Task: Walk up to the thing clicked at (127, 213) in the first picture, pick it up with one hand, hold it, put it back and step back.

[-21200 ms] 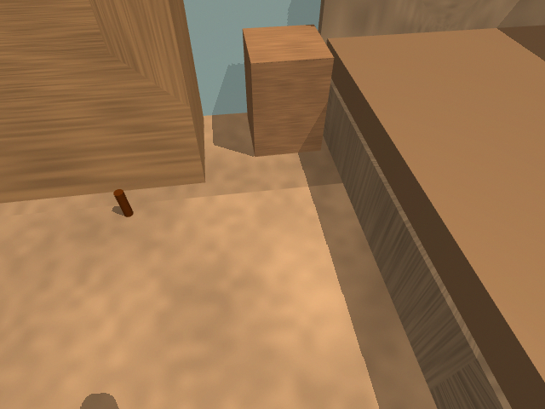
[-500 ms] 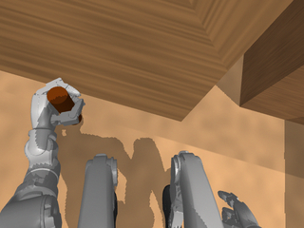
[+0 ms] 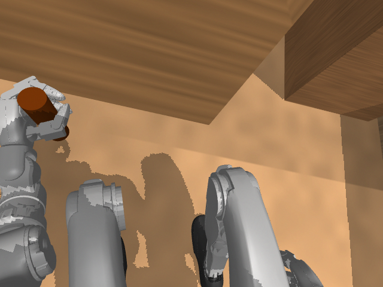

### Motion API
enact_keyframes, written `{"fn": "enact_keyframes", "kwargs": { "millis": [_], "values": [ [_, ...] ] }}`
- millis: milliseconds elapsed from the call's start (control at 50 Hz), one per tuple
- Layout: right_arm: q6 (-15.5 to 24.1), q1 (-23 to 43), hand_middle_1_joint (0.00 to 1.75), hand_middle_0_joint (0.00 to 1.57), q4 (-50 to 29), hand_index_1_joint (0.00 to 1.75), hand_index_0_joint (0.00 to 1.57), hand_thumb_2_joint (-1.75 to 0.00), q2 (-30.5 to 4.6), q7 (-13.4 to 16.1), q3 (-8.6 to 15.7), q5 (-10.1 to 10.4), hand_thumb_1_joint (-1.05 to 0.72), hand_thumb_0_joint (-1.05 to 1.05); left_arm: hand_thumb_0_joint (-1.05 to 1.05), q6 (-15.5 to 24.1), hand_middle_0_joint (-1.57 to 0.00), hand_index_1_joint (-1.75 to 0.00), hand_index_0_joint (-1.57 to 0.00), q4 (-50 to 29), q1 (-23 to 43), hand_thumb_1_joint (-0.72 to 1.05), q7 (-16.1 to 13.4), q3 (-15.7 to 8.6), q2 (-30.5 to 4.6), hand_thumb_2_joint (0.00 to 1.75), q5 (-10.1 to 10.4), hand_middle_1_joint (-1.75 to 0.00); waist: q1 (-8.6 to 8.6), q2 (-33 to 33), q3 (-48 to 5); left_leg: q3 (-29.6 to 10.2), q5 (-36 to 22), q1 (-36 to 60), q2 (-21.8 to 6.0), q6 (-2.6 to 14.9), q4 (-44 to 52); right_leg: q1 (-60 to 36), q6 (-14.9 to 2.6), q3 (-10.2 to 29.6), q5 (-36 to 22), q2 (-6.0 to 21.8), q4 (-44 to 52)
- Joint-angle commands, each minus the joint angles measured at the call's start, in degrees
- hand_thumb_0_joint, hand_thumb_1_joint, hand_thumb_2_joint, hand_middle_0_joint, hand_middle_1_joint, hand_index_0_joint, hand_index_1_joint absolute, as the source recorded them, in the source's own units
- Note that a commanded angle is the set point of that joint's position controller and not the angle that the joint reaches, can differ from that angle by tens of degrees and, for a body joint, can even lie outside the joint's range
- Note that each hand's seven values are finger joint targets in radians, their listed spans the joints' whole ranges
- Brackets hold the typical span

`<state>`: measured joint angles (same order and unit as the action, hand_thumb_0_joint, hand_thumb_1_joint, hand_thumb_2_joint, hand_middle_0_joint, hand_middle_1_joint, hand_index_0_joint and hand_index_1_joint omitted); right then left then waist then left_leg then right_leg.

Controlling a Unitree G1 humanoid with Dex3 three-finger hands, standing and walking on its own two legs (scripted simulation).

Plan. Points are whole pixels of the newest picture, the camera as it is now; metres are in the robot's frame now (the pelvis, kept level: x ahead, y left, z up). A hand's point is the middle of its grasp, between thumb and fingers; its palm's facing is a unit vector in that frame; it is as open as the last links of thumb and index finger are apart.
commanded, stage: crouch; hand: left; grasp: from the side
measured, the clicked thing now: (47, 117) +0.46 +0.24 -0.08
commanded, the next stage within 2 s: lower in 0.44 s
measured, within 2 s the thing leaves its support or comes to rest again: rests again in 1.90 s
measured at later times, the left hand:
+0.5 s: hand (60, 121) +0.46 +0.23 -0.12, palm faces +0.10 -0.99 -0.01, open 5.3 cm
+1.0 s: hand (70, 129) +0.47 +0.22 -0.18, palm faces +0.11 -0.99 +0.00, open 5.3 cm
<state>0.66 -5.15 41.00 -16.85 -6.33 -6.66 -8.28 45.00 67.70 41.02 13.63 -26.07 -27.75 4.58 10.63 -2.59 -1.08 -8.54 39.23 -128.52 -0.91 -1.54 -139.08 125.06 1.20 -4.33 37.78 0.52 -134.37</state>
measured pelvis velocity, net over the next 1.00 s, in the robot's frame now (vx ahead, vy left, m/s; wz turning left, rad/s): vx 0.00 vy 0.01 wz -0.11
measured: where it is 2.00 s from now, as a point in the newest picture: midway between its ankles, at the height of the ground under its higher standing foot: (163, 277)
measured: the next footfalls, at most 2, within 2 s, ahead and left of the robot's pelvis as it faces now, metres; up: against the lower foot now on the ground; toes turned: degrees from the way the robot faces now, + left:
none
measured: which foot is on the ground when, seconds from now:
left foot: down 0.00-1.00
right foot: down 0.00-1.00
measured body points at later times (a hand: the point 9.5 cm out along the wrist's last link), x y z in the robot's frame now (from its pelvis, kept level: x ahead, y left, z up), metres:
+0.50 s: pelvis +0.00 +0.01 -0.02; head +0.23 +0.10 +0.35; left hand +0.45 +0.28 -0.12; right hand +0.10 -0.27 -0.11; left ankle +0.09 +0.13 -0.29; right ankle +0.11 -0.12 -0.29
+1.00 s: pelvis +0.00 +0.01 -0.03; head +0.25 +0.14 +0.31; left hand +0.46 +0.28 -0.18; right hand +0.11 -0.26 -0.09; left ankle +0.09 +0.13 -0.29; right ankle +0.11 -0.12 -0.29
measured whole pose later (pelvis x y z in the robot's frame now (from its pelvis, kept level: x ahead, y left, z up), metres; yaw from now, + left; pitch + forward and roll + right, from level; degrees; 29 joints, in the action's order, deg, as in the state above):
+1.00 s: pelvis +0.00 +0.01 -0.03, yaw -6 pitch +19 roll -14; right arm -1.3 4.8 35.0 -20.6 -8.5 -21.7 -16.3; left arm 55.3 77.7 41.1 7.9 -27.2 -41.7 4.2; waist 15.7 -10.8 12.7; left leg -17.1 40.9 -128.9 -0.3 -1.5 -149.2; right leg 121.9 3.2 -10.7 36.7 -1.6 -137.9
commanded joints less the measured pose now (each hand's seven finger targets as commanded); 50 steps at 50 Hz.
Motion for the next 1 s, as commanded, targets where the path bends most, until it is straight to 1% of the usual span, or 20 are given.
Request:
{"fn": "enact_keyframes", "kwargs": {
  "millis": [0,60,80,140,180,280,380,420,460,500,540,560,620,680,720,780,820,920,940,980],
  "values": [
    [0.1,-6.9,0.30,0.20,-2.1,0.30,0.20,-0.90,-15.0,0.6,3.7,-0.9,-0.89,0.00,0.00,5.3,-1.29,-1.35,-1.29,-12.7,17.8,0.66,-0.6,-2.3,-13.0,1.27,1.4,-1.35,0.47,14.5,-38.0,4.5,-5.3,23.5,0.3,1.93,14.6,-20.6,-2.72,-4.2,-8.5,-2.2,12.3],
    [-0.4,-6.3,0.30,0.20,-2.2,0.30,0.20,-0.90,-15.5,0.3,3.0,-1.2,-0.89,0.00,0.00,5.5,-1.28,-1.33,-1.28,-12.2,17.1,0.68,-0.7,-1.8,-13.3,1.25,0.9,-1.33,1.35,15.6,-36.2,3.4,-5.9,23.8,0.0,1.54,14.4,-18.5,-2.91,-5.2,-8.8,-2.3,11.0],
    [-0.6,-6.2,0.30,0.20,-2.1,0.30,0.20,-0.90,-15.9,0.4,3.0,-1.4,-0.89,0.00,0.00,5.7,-1.27,-1.32,-1.27,-12.6,16.8,0.67,-0.7,-2.6,-14.4,1.25,1.0,-1.32,0.66,16.4,-35.9,3.5,-5.7,24.0,0.1,1.49,14.3,-18.2,-2.95,-5.2,-8.5,-2.3,10.8],
    [-0.8,-5.9,0.30,0.20,-2.1,0.30,0.20,-0.90,-16.3,0.1,2.1,-2.0,-0.89,0.00,0.00,6.2,-1.29,-1.34,-1.29,-12.9,17.3,0.69,-0.9,-2.0,-14.2,1.27,1.3,-1.34,2.17,16.0,-36.1,2.9,-7.2,23.5,-0.1,1.55,12.6,-19.8,-2.69,-5.6,-10.3,-2.5,10.1],
    [-1.0,-5.4,0.30,0.20,-2.2,0.30,0.20,-0.90,-16.5,0.0,1.7,-2.1,-0.90,0.00,0.00,6.3,-1.29,-1.34,-1.29,-12.3,16.4,0.67,-1.1,-2.5,-15.0,1.26,1.5,-1.34,1.72,15.5,-35.5,3.0,-7.4,22.1,-0.1,1.64,11.9,-20.6,-2.57,-5.6,-10.5,-2.6,9.8],
    [-1.4,-4.1,0.30,0.20,-2.5,0.30,0.20,-0.90,-17.3,-0.2,0.8,-2.8,-0.90,0.00,0.00,6.8,-1.32,-1.36,-1.32,-11.5,16.0,0.65,-1.5,-2.0,-15.7,1.27,1.0,-1.37,2.53,16.4,-32.5,2.2,-5.3,21.6,-0.3,1.53,11.7,-18.5,-2.59,-6.6,-8.8,-2.7,9.4],
    [-1.7,-3.6,0.30,0.20,-2.9,0.30,0.20,-0.90,-18.4,-0.5,-0.2,-3.5,-0.90,0.00,0.00,7.4,-1.33,-1.37,-1.33,-12.0,16.3,0.67,-2.2,-1.6,-15.7,1.28,1.2,-1.37,3.68,17.5,-32.4,1.2,-7.2,23.4,-0.5,1.15,11.1,-19.0,-2.60,-7.6,-10.7,-2.8,8.4],
    [-2.0,-3.3,0.30,0.20,-3.1,0.30,0.20,-0.91,-18.3,-0.7,-0.7,-3.8,-0.91,0.00,0.00,7.4,-1.34,-1.37,-1.34,-11.4,15.1,0.64,-2.8,-2.4,-16.9,1.27,1.0,-1.37,3.12,17.9,-33.0,1.3,-8.5,23.5,-0.6,1.11,10.5,-20.1,-2.58,-7.4,-11.5,-3.0,8.3],
    [-2.1,-2.6,0.30,0.20,-3.6,0.30,0.20,-0.91,-18.5,-0.7,-0.9,-4.0,-0.90,0.00,0.00,7.7,-1.34,-1.37,-1.35,-11.4,15.5,0.65,-2.8,-1.2,-15.8,1.27,1.1,-1.37,4.20,17.8,-32.3,0.9,-7.7,23.5,-0.7,1.15,10.2,-19.2,-2.55,-7.7,-11.1,-2.9,8.2],
    [-2.3,-2.7,0.30,0.20,-3.5,0.30,0.20,-0.91,-18.7,-0.7,-1.2,-4.2,-0.90,0.00,0.00,7.7,-1.34,-1.38,-1.34,-10.9,15.0,0.65,-3.4,-1.9,-17.1,1.29,0.7,-1.38,3.83,18.4,-31.6,0.9,-7.3,23.0,-0.6,1.07,10.4,-19.7,-2.54,-7.9,-10.9,-3.1,8.4],
    [-2.3,-2.7,0.30,0.20,-3.4,0.30,0.20,-0.90,-19.2,-0.8,-1.5,-4.4,-0.91,0.00,0.00,8.1,-1.36,-1.40,-1.37,-11.1,15.7,0.63,-3.6,-1.5,-17.6,1.26,0.3,-1.41,4.75,19.2,-30.6,0.4,-6.5,23.3,-0.7,1.03,10.5,-18.8,-2.60,-8.3,-10.4,-3.0,8.1],
    [-2.4,-2.2,0.30,0.20,-3.8,0.30,0.20,-0.90,-19.1,-0.9,-1.9,-4.5,-0.91,0.00,0.00,8.2,-1.37,-1.40,-1.37,-9.9,14.6,0.63,-3.8,-1.7,-17.5,1.26,0.4,-1.41,4.50,18.4,-30.3,0.4,-6.5,22.6,-0.7,1.06,10.3,-19.4,-2.53,-8.2,-10.4,-3.1,8.2],
    [-2.4,-0.9,0.30,0.20,-4.6,0.30,0.20,-0.91,-19.3,-1.1,-3.3,-4.7,-0.91,0.00,0.00,9.1,-1.36,-1.40,-1.37,-5.8,13.7,0.60,-4.3,-1.0,-16.1,1.25,1.3,-1.41,5.98,14.9,-27.6,-0.3,-6.4,20.3,-0.7,1.29,9.2,-19.6,-2.25,-8.8,-10.7,-3.3,8.3],
    [-2.3,0.3,0.30,0.20,-5.3,0.30,0.20,-0.90,-20.0,-1.2,-4.6,-5.5,-0.91,0.00,0.00,10.9,-1.38,-1.42,-1.39,-4.9,15.2,0.59,-5.0,-2.1,-19.5,1.27,0.9,-1.42,6.44,16.1,-27.4,-0.8,-6.4,21.7,-0.9,1.21,8.6,-20.2,-2.16,-9.3,-10.8,-3.5,8.3],
    [-2.3,1.0,0.30,0.20,-5.7,0.30,0.20,-0.90,-20.4,-1.3,-5.4,-6.0,-0.91,0.00,0.00,11.9,-1.37,-1.40,-1.38,-3.7,13.8,0.62,-5.0,-2.2,-20.4,1.25,0.6,-1.41,6.46,17.5,-27.6,-1.2,-7.6,23.5,-1.1,0.82,8.8,-20.8,-2.23,-9.7,-11.6,-3.6,7.7],
    [-2.1,2.1,0.30,0.20,-6.0,0.30,0.20,-0.90,-21.1,-1.4,-6.6,-6.8,-0.91,0.00,0.00,13.5,-1.38,-1.42,-1.39,-2.7,15.4,0.65,-5.1,-1.3,-20.6,1.27,0.7,-1.43,7.93,17.2,-26.3,-1.7,-7.1,23.0,-1.3,0.89,7.9,-21.2,-2.01,-10.1,-11.6,-3.9,7.7],
    [-2.1,3.1,0.30,0.20,-6.4,0.30,0.20,-0.90,-21.4,-1.3,-7.4,-7.1,-0.91,0.00,0.00,14.5,-1.37,-1.40,-1.38,-2.8,16.9,0.61,-5.2,-2.3,-23.7,1.25,0.6,-1.41,7.92,19.0,-25.6,-1.8,-6.3,23.3,-1.5,0.74,8.0,-21.2,-2.09,-10.3,-11.2,-3.9,7.6],
    [-2.3,4.0,0.30,0.20,-6.4,0.30,0.20,-0.90,-22.6,-1.2,-9.2,-8.5,-0.91,0.00,0.00,15.5,-1.35,-1.40,-1.36,0.6,15.0,0.60,-5.8,-2.0,-23.6,1.26,0.5,-1.41,8.98,20.8,-24.7,-3.1,-9.5,26.2,-1.8,0.14,7.4,-21.7,-1.94,-11.3,-13.8,-4.1,6.7],
    [-2.4,4.6,0.30,0.20,-6.9,0.30,0.20,-0.90,-22.6,-1.2,-9.7,-8.7,-0.91,0.00,0.00,15.8,-1.34,-1.38,-1.35,0.9,15.3,0.60,-6.3,-2.4,-25.0,1.25,0.2,-1.39,8.98,20.8,-24.3,-3.2,-8.7,25.2,-1.8,0.17,7.5,-22.4,-1.93,-11.4,-13.3,-4.2,6.9],
    [-2.5,5.4,0.30,0.20,-6.5,0.30,0.20,-0.90,-23.0,-1.1,-10.0,-8.9,-0.91,0.00,0.00,16.2,-1.34,-1.39,-1.35,1.2,16.0,0.60,-6.7,-1.6,-24.6,1.26,-0.1,-1.40,9.47,21.5,-21.6,-4.2,-7.6,25.4,-2.1,-0.15,8.3,-20.1,-2.05,-12.3,-12.4,-4.2,6.2]
  ]
}}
